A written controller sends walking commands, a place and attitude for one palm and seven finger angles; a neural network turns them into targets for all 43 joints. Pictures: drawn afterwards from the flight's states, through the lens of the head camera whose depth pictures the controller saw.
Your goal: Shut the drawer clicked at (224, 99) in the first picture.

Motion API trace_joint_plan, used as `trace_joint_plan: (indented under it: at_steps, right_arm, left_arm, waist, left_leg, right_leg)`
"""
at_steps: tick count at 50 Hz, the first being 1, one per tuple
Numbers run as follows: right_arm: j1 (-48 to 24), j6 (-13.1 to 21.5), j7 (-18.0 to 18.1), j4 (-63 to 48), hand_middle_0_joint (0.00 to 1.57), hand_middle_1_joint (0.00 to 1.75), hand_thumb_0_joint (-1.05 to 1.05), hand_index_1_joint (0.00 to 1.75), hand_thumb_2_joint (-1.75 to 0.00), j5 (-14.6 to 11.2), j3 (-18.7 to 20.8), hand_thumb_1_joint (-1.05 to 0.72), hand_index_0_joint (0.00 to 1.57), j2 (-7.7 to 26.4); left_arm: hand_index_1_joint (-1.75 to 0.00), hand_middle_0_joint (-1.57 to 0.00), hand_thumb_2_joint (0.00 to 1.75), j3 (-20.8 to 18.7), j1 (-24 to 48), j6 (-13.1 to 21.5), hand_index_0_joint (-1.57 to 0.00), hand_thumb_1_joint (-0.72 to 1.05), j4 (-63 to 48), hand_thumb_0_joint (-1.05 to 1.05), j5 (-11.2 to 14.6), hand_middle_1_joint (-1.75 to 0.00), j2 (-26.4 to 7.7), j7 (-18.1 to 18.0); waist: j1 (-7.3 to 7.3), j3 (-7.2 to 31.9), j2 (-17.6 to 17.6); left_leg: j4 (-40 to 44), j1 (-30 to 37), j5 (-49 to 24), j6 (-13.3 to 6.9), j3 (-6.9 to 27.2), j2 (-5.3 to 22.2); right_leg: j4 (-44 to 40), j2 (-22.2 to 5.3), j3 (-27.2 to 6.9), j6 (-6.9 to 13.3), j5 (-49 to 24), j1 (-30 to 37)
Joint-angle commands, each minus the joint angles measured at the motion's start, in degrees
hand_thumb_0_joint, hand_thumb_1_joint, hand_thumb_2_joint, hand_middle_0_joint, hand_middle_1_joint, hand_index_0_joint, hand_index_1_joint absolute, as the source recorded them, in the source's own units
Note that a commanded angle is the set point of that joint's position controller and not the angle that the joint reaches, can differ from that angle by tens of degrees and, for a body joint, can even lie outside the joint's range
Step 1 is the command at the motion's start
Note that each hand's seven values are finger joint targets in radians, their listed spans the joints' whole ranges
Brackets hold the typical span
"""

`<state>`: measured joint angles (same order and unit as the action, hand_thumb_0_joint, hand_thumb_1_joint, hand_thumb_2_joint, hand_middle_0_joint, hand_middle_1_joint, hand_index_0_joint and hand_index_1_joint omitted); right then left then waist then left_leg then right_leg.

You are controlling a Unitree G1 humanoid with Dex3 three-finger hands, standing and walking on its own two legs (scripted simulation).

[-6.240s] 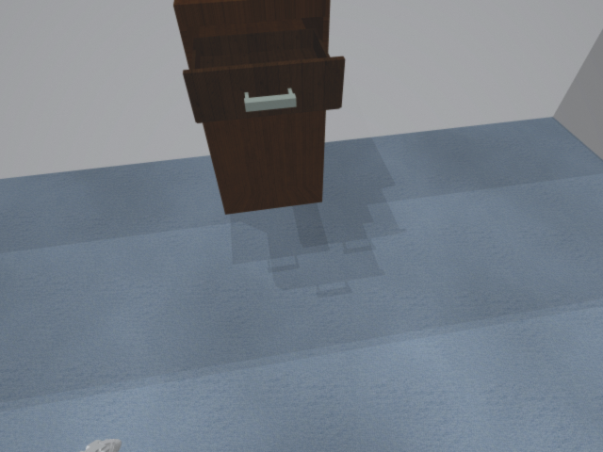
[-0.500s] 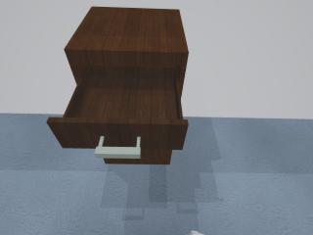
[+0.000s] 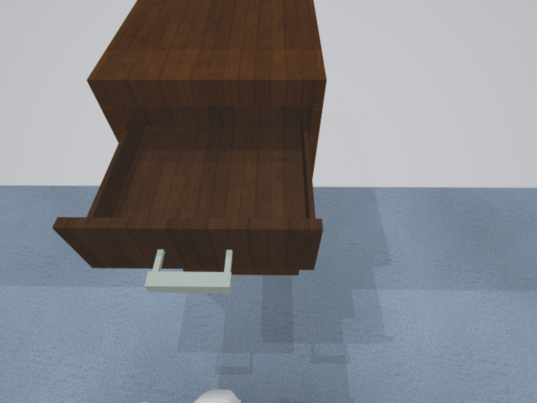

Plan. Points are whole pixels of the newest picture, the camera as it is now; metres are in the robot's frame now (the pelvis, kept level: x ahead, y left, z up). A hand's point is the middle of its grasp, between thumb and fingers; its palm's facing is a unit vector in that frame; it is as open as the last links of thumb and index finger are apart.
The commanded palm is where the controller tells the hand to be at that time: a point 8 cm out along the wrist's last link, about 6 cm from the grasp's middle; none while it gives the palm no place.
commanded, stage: come to a stop and stand still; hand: left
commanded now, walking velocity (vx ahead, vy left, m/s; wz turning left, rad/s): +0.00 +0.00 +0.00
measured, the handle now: (192, 269) +0.31 +0.15 -0.02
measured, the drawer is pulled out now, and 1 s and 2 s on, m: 0.30 0.30 0.30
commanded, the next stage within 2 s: none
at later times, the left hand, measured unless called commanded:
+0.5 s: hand out of the picture -0.07 +0.23 -0.18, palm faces +0.02 -0.98 -0.21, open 7.4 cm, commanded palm none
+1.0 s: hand out of the picture -0.08 +0.17 -0.17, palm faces +0.02 -0.99 -0.15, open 7.4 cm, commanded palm none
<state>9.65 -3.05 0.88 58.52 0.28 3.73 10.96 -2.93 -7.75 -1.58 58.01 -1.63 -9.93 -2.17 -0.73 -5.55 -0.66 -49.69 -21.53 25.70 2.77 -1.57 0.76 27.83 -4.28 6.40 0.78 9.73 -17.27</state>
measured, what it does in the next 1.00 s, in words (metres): steps on the spot: left foot, then right foot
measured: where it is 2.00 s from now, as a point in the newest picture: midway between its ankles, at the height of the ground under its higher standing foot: outside the picture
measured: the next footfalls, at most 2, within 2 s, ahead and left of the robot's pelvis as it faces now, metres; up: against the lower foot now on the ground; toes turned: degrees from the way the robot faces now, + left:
left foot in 0.08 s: +0.03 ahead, +0.13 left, +0.00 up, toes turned +2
right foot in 0.48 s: -0.07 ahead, -0.06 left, +0.00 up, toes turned -2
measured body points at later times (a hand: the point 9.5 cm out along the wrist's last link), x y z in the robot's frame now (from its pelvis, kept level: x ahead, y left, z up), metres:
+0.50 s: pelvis -0.04 +0.06 +0.00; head -0.02 +0.06 +0.45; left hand -0.07 +0.28 -0.16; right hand +0.00 -0.17 -0.16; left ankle -0.01 +0.13 -0.74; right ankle -0.11 -0.06 -0.74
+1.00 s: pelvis -0.05 +0.03 +0.01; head -0.04 +0.02 +0.45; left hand -0.08 +0.22 -0.16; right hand -0.12 -0.17 -0.16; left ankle -0.01 +0.13 -0.74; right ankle -0.11 -0.06 -0.74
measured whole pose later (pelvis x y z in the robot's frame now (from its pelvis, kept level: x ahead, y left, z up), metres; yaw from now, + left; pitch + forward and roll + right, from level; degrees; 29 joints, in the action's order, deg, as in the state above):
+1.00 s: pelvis -0.05 +0.03 +0.01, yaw -1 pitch -1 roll +1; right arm 21.4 -0.7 1.8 68.3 0.3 0.1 5.6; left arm 0.7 -19.2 0.2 67.1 -0.1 -4.7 -2.7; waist 1.1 -0.9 0.1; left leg -21.0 -12.4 7.8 -1.8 -4.2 -1.4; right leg 22.8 1.2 1.6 2.6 18.1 -3.8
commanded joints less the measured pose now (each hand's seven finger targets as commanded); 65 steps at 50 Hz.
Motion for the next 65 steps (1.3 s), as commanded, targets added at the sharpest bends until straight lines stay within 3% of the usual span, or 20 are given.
trace_joint_plan:
  at_steps: [1, 2, 3, 4, 5, 6, 7, 10, 15, 18, 20, 22, 24, 25, 26, 27, 34, 44, 57, 65]
  right_arm:
    - [8.13, 1.52, 0.14, -1.12, 0.20, 0.30, 0.00, 0.30, -0.90, 0.14, 0.08, -0.90, 0.20, 1.44]
    - [9.99, 1.90, 0.16, -0.44, 0.20, 0.30, 0.00, 0.30, -0.90, 0.16, -0.08, -0.90, 0.20, 1.79]
    - [10.43, 2.37, 0.15, -0.44, 0.20, 0.30, 0.00, 0.30, -0.90, 0.23, 0.08, -0.90, 0.20, 3.42]
    - [8.63, 2.79, 0.21, -2.03, 0.20, 0.30, 0.00, 0.30, -0.90, 0.92, 0.66, -0.90, 0.20, 7.65]
    - [4.59, 2.48, 0.43, -3.68, 0.20, 0.30, 0.00, 0.30, -0.90, 1.20, 0.58, -0.90, 0.20, 9.49]
    - [1.35, 2.58, 1.02, -4.10, 0.20, 0.30, 0.00, 0.30, -0.90, 1.28, 0.17, -0.90, 0.20, 8.37]
    - [-1.16, 2.48, 1.41, -4.17, 0.20, 0.30, 0.00, 0.30, -0.90, 1.29, -0.37, -0.90, 0.20, 7.39]
    - [-0.80, 3.17, 1.59, -3.51, 0.20, 0.30, 0.00, 0.30, -0.90, 0.67, -1.15, -0.90, 0.20, 5.83]
    - [3.99, 3.35, 1.89, -0.76, 0.20, 0.30, 0.00, 0.30, -0.90, 0.27, -1.01, -0.90, 0.20, 5.13]
    - [5.94, 3.30, 1.82, 1.17, 0.20, 0.30, 0.00, 0.30, -0.90, 0.26, -0.68, -0.90, 0.20, 5.22]
    - [6.82, 3.35, 1.72, 2.22, 0.20, 0.30, 0.00, 0.30, -0.90, 0.24, -0.74, -0.90, 0.20, 5.11]
    - [6.26, 3.54, 1.65, 2.94, 0.20, 0.30, 0.00, 0.30, -0.90, -0.09, -1.09, -0.90, 0.20, 4.20]
    - [6.77, 3.62, 1.36, 3.53, 0.20, 0.30, 0.00, 0.30, -0.90, -0.42, -1.63, -0.90, 0.20, 2.25]
    - [6.87, 3.55, 1.10, 3.85, 0.20, 0.30, 0.00, 0.30, -0.90, -0.28, -1.82, -0.90, 0.20, 2.03]
    - [7.21, 3.53, 1.09, 4.30, 0.20, 0.30, 0.00, 0.30, -0.90, -0.01, -1.83, -0.90, 0.20, 1.90]
    - [8.05, 3.61, 1.09, 4.71, 0.20, 0.30, 0.00, 0.30, -0.90, -0.01, -1.86, -0.90, 0.20, 2.50]
    - [10.42, 3.03, 1.00, 7.35, 0.20, 0.30, 0.00, 0.30, -0.90, 0.04, -2.67, -0.90, 0.20, 1.49]
    - [14.02, 3.05, 1.29, 8.29, 0.20, 0.30, 0.00, 0.30, -0.90, 0.22, -2.77, -0.90, 0.20, -0.62]
    - [13.63, 3.74, 1.76, 8.44, 0.20, 0.30, 0.00, 0.30, -0.90, 0.15, -3.10, -0.90, 0.20, -1.39]
    - [11.29, 3.61, 1.86, 8.21, 0.20, 0.30, 0.00, 0.30, -0.90, 0.10, -3.27, -0.90, 0.20, -1.08]
  left_arm:
    - [-0.30, -0.20, 0.90, -2.70, -2.83, 0.56, -0.20, 0.90, -2.86, 0.00, -0.23, -0.30, -10.92, -0.33]
    - [-0.30, -0.20, 0.90, -2.50, -2.56, 0.31, -0.20, 0.90, -2.72, 0.00, 0.19, -0.30, -10.47, -0.22]
    - [-0.30, -0.20, 0.90, -1.88, -3.48, 0.06, -0.20, 0.90, -2.73, 0.00, 0.50, -0.30, -8.49, 0.08]
    - [-0.30, -0.20, 0.90, -1.32, -4.91, -0.38, -0.20, 0.90, -3.58, 0.00, 0.86, -0.30, -4.98, 0.31]
    - [-0.30, -0.20, 0.90, -0.98, -3.16, -0.89, -0.20, 0.90, -3.70, 0.00, 0.69, -0.30, -4.81, 0.09]
    - [-0.30, -0.20, 0.90, -1.12, -3.04, -1.52, -0.20, 0.90, -2.66, 0.00, 0.43, -0.30, -5.45, -0.18]
    - [-0.30, -0.20, 0.90, -1.43, -5.02, -1.68, -0.20, 0.90, -1.30, 0.00, 0.31, -0.30, -5.96, 0.14]
    - [-0.30, -0.20, 0.90, -0.98, -9.27, -0.83, -0.20, 0.90, 1.45, 0.00, 0.33, -0.30, -5.51, 0.27]
    - [-0.30, -0.20, 0.90, 0.31, -9.69, -0.50, -0.20, 0.90, 2.95, 0.00, 0.35, -0.30, -4.05, -0.09]
    - [-0.30, -0.20, 0.90, 0.95, -10.16, -0.26, -0.20, 0.90, 4.30, 0.00, 0.34, -0.30, -3.32, -0.09]
    - [-0.30, -0.20, 0.90, 1.19, -12.48, -0.06, -0.20, 0.90, 5.73, 0.00, 0.53, -0.30, -2.88, -0.29]
    - [-0.30, -0.20, 0.90, 1.46, -15.61, 0.57, -0.20, 0.90, 7.48, 0.00, 0.50, -0.30, -2.74, -0.56]
    - [-0.30, -0.20, 0.90, 1.70, -15.70, 1.28, -0.20, 0.90, 8.30, 0.00, 0.46, -0.30, -3.62, -0.73]
    - [-0.30, -0.20, 0.90, 1.97, -15.65, 1.36, -0.20, 0.90, 8.33, 0.00, 0.50, -0.30, -3.68, -0.67]
    - [-0.30, -0.20, 0.90, 2.00, -14.94, 1.89, -0.20, 0.90, 8.64, 0.00, 0.54, -0.30, -3.19, -0.61]
    - [-0.30, -0.20, 0.90, 2.29, -14.22, 2.27, -0.20, 0.90, 8.39, 0.00, 0.68, -0.30, -2.55, -0.68]
    - [-0.30, -0.20, 0.90, 2.44, -15.13, 1.85, -0.20, 0.90, 8.46, 0.00, 1.03, -0.30, -2.06, -0.76]
    - [-0.30, -0.20, 0.90, 2.49, -17.00, 2.13, -0.20, 0.90, 8.59, 0.00, 1.20, -0.30, -0.21, -0.80]
    - [-0.30, -0.20, 0.90, 2.81, -18.51, 2.95, -0.20, 0.90, 9.08, 0.00, 1.37, -0.30, 1.10, -1.11]
    - [-0.30, -0.20, 0.90, 2.93, -19.45, 3.09, -0.20, 0.90, 9.05, 0.00, 1.26, -0.30, 0.80, -1.30]
  waist:
    - [0.73, 9.14, 11.30]
    - [1.89, 8.89, 9.96]
    - [1.80, 8.66, 4.29]
    - [0.95, 6.14, -10.52]
    - [1.10, 2.61, -15.73]
    - [0.48, 1.41, -15.10]
    - [-1.44, 0.37, -11.61]
    - [-2.09, 2.90, -7.00]
    - [0.32, 5.45, -4.89]
    - [1.37, 5.66, -4.58]
    - [1.04, 6.87, -3.86]
    - [-0.05, 6.95, -2.18]
    - [0.83, 3.43, 0.17]
    - [1.07, 3.48, -0.55]
    - [1.44, 3.65, 5.78]
    - [1.85, 3.84, 8.49]
    - [1.37, -2.02, 1.51]
    - [1.00, -2.67, 2.04]
    - [1.04, 0.25, 1.48]
    - [0.93, -0.53, 2.39]
  left_leg:
    - [16.34, 8.93, -7.10, -0.39, -1.77, -0.22]
    - [23.93, 14.25, -12.92, -0.67, -2.20, 0.06]
    - [28.71, 17.52, -14.40, -1.47, 0.96, 2.87]
    - [34.57, 13.02, -18.68, -5.44, 13.68, 13.31]
    - [39.19, 3.21, -18.31, -9.89, 19.53, 18.46]
    - [40.36, -0.81, -17.02, -10.77, 17.92, 17.18]
    - [39.34, -0.44, -16.09, -10.45, 14.24, 14.44]
    - [36.85, 7.17, -23.67, -10.50, 9.10, 11.17]
    - [37.16, 16.46, -24.78, -12.20, 11.57, 12.72]
    - [37.42, 19.02, -24.86, -12.00, 13.05, 12.64]
    - [37.14, 18.91, -24.16, -10.93, 13.03, 11.77]
    - [35.45, 16.82, -20.70, -8.66, 11.36, 9.67]
    - [34.99, 12.46, -16.28, -4.79, 8.40, 5.76]
    - [35.00, 14.65, -16.74, -3.74, 7.27, 4.56]
    - [32.88, 16.50, -21.13, -4.21, 6.21, 4.49]
    - [32.09, 17.69, -22.83, -4.62, 5.84, 4.76]
    - [34.47, 13.23, -13.05, -4.40, 5.90, 4.15]
    - [32.91, 11.79, -13.99, -4.33, 5.44, 3.92]
    - [29.26, 14.37, -24.36, -4.56, 4.49, 5.04]
    - [27.53, 14.60, -25.65, -4.28, 3.44, 4.92]
  right_leg:
    - [-5.88, -11.48, -10.50, 7.38, -12.47, 4.25]
    - [-4.07, -10.30, -9.85, 5.25, -6.88, 0.79]
    - [0.05, -6.71, -7.84, 2.72, 1.72, -2.57]
    - [6.43, -0.58, -3.65, -0.75, 12.12, -6.48]
    - [15.35, 2.47, -3.61, -2.04, 19.81, -5.12]
    - [21.33, 1.98, -8.24, -1.64, 19.56, -2.89]
    - [25.53, 2.48, -9.33, -1.21, 16.14, -3.55]
    - [28.71, 2.77, -8.91, -1.86, 12.92, -5.38]
    - [17.85, 1.29, -7.18, -2.78, 16.16, -3.93]
    - [9.05, 1.32, -6.29, -2.27, 16.66, -0.98]
    - [2.81, 1.40, -6.20, -1.70, 14.02, 2.44]
    - [-7.59, 0.58, -6.41, -1.17, 5.85, 7.17]
    - [-11.31, -2.48, -10.09, 0.91, 1.73, 8.74]
    - [-10.76, -3.11, -10.32, 1.48, 2.07, 6.50]
    - [-10.83, -2.53, -10.67, 1.44, -0.61, 5.50]
    - [-11.15, -2.76, -10.85, 1.20, -1.55, 5.13]
    - [-12.44, -1.97, -10.59, 1.40, 7.87, 3.02]
    - [-12.45, -1.76, -10.96, 1.89, 8.90, 2.12]
    - [-11.75, -1.71, -11.38, 1.78, -1.82, 4.87]
    - [-11.36, -2.17, -11.29, 1.09, -9.84, 5.90]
